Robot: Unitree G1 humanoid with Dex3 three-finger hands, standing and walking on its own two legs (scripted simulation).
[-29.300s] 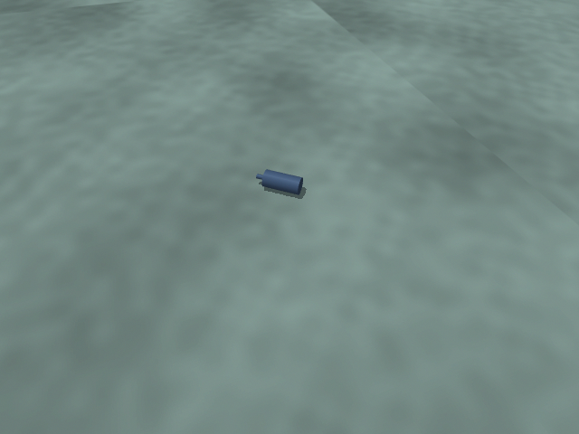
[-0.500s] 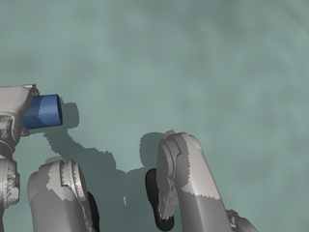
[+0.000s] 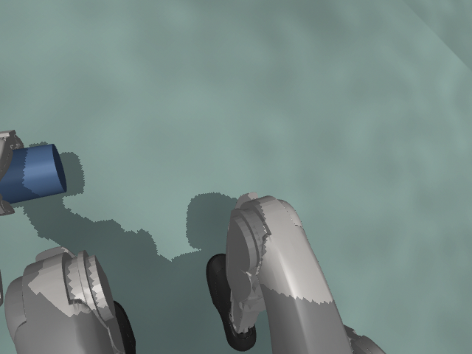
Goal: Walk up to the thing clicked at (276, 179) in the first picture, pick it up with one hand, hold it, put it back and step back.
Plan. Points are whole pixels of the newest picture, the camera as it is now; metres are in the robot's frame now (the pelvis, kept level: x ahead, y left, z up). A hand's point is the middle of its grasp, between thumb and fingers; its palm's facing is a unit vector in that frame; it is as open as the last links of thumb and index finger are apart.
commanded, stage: rest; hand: left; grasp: from above
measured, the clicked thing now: out of the picture +0.44 +0.30 -0.24
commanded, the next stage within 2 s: open in 0.82 s
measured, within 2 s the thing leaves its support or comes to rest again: neither
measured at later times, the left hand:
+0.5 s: hand out of the picture +0.44 +0.27 -0.23, palm faces -0.48 -0.09 -0.87, open 11.4 cm
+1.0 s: hand out of the picture +0.44 +0.27 -0.23, palm faces -0.48 -0.09 -0.87, open 11.4 cm
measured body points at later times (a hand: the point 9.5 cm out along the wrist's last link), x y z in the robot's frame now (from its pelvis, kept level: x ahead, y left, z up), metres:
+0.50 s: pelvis +0.00 +0.00 -0.01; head +0.26 +0.09 +0.35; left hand +0.46 +0.27 -0.18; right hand +0.03 -0.26 -0.08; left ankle +0.06 +0.12 -0.27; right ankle +0.10 -0.11 -0.27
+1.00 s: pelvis +0.00 +0.00 -0.01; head +0.26 +0.10 +0.35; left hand +0.46 +0.27 -0.18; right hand +0.03 -0.26 -0.08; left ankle +0.06 +0.12 -0.27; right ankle +0.10 -0.11 -0.27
